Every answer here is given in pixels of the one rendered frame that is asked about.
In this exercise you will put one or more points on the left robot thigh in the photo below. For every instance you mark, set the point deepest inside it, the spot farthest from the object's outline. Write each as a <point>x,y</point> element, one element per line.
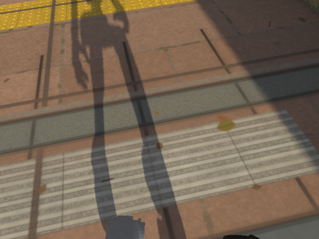
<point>125,227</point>

